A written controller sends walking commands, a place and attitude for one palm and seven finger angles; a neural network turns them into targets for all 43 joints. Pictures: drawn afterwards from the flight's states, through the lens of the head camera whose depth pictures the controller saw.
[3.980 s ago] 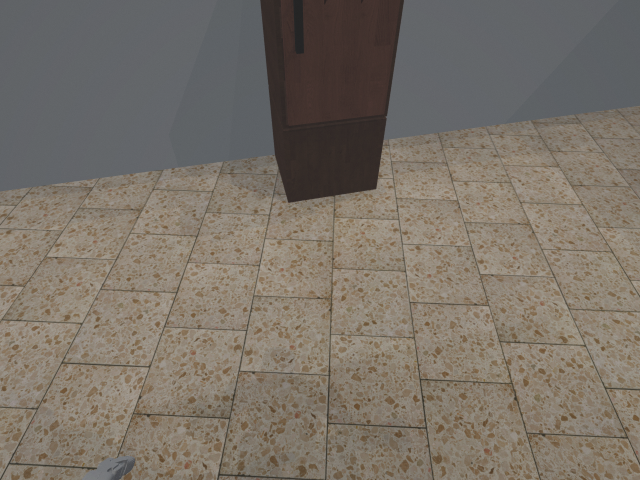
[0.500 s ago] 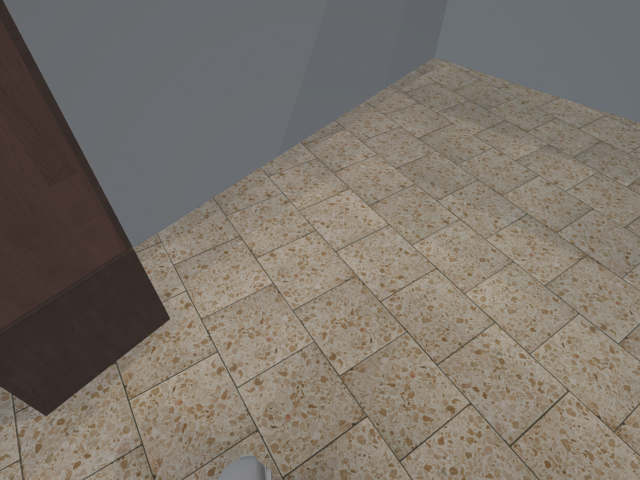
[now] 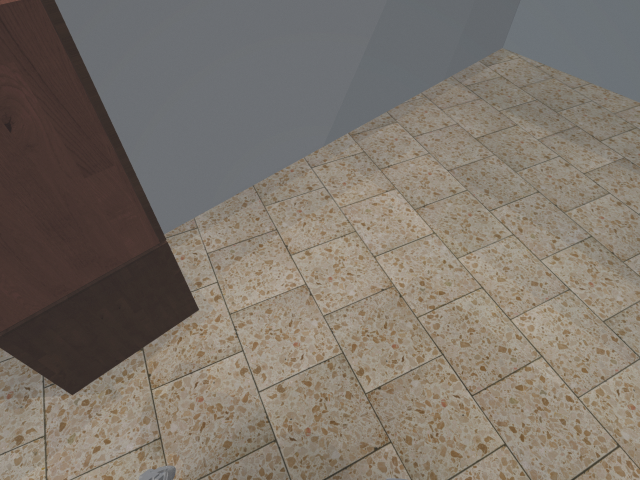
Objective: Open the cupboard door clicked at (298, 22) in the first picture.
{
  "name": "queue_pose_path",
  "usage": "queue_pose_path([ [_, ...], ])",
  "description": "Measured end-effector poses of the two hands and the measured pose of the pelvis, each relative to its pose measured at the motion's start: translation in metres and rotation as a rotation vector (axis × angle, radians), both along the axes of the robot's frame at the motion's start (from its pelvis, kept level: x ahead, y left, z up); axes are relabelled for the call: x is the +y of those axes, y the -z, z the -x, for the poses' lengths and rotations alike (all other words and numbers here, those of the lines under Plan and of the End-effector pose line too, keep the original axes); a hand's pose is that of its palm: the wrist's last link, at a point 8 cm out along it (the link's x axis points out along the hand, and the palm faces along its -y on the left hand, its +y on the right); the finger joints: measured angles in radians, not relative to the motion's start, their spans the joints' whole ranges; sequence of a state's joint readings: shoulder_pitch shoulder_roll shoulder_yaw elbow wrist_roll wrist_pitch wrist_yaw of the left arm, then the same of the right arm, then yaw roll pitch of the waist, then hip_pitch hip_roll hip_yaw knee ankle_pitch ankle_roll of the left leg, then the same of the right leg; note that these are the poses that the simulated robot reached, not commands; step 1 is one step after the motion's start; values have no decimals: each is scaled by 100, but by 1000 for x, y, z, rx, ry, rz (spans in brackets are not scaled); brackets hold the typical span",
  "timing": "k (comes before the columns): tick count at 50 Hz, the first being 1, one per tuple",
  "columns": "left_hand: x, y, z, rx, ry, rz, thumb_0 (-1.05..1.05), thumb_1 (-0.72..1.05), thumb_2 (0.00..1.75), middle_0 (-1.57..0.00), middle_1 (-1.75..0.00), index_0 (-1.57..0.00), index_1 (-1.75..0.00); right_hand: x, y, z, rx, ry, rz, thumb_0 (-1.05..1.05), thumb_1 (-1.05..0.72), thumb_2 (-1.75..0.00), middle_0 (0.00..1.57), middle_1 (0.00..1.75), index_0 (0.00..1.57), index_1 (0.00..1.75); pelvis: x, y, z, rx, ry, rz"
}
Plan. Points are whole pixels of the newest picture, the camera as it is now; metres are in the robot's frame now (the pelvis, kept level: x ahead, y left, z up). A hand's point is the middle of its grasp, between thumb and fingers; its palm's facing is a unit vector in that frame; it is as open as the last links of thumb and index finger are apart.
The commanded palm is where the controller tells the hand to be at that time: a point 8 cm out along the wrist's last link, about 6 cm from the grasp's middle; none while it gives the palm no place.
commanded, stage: turn to face it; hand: left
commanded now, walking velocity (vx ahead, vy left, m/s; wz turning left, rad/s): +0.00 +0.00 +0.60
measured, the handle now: out of the picture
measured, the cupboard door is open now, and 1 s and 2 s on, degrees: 0 0 0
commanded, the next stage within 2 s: take the last steps up to it in 1.10 s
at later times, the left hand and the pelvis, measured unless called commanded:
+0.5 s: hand out of the picture -0.04 +0.19 -0.18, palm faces +0.38 -0.89 -0.25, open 7.4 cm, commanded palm none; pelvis +0.00 -0.02 -0.01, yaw +21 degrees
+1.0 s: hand out of the picture -0.02 +0.18 -0.14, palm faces +0.57 -0.76 -0.31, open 7.4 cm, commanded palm none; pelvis +0.01 -0.05 -0.01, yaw +37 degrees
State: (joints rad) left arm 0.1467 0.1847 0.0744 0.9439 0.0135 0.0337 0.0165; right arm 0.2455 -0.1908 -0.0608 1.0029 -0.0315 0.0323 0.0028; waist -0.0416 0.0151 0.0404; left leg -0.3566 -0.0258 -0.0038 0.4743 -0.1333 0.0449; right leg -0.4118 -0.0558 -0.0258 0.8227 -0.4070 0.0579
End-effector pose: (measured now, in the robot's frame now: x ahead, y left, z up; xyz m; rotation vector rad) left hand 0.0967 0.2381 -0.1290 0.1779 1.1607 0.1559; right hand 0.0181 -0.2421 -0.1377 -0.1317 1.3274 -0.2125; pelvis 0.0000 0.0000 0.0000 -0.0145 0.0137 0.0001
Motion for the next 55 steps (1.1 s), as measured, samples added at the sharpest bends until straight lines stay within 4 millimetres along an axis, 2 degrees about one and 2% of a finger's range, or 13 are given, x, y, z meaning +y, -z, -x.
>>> queue_pose_path([
  [3,-8,-7,-6,-45,-20,-28,1,91,89,-20,-30,-20,-29,-15,9,-5,7,-19,-18,0,-91,-90,20,30,20,30,-15,3,-1,7,-38,-10],
  [5,-14,-10,-3,-69,-37,-53,0,91,89,-20,-30,-20,-29,-26,16,-12,6,-34,-28,0,-91,-90,20,30,20,30,-25,8,-1,8,-58,-21],
  [10,-24,-23,24,-48,-109,-72,1,91,89,-20,-30,-20,-30,-45,9,-43,-8,-115,-29,1,-91,-90,20,30,20,30,-37,-2,-4,-7,-142,-42],
  [15,-28,-23,54,-17,-191,-64,1,91,89,-20,-30,-20,-30,-49,3,-80,-29,-218,-16,1,-91,-90,19,30,19,30,-42,-5,-6,-15,-228,-59],
  [20,-25,-10,100,45,-292,-36,1,91,89,-20,-30,-20,-30,-30,-1,-127,-58,-349,2,1,-91,-90,19,30,19,30,-36,-2,-5,-14,-299,-56],
  [26,-5,22,167,153,-428,9,1,90,89,-20,-30,-20,-30,20,-8,-185,-175,-511,36,1,-91,-90,19,30,19,30,-14,15,-1,-2,-379,-31],
  [29,5,25,187,201,-475,10,1,91,89,-20,-30,-20,-30,40,-18,-197,-224,-562,39,0,-91,-90,19,30,20,30,-9,14,2,-10,-403,-27],
  [34,19,10,185,142,-525,-5,1,91,89,-20,-30,-20,-29,53,-28,-197,-210,-613,44,0,-91,-90,20,30,20,30,-7,1,4,-13,-467,2],
  [41,20,-9,161,29,-557,-58,1,91,89,-20,-30,-20,-29,52,-17,-193,-163,-651,-2,0,-90,-90,20,30,20,30,-19,-1,-1,-6,-543,-10],
  [45,6,-17,146,-21,-566,-93,1,91,89,-20,-30,-20,-29,40,0,-193,-130,-659,-37,0,-90,-90,20,30,20,30,-34,4,-8,-3,-583,-25],
  [48,-11,-21,143,-48,-575,-121,1,91,89,-20,-30,-20,-29,29,15,-196,-107,-664,-60,1,-90,-90,20,30,20,30,-46,9,-12,-12,-616,-31],
  [55,-54,-29,169,-13,-655,-93,1,91,89,-20,-30,-20,-30,19,11,-199,-54,-715,-64,1,-91,-90,20,30,20,30,-57,-3,-13,-20,-688,-65],
])
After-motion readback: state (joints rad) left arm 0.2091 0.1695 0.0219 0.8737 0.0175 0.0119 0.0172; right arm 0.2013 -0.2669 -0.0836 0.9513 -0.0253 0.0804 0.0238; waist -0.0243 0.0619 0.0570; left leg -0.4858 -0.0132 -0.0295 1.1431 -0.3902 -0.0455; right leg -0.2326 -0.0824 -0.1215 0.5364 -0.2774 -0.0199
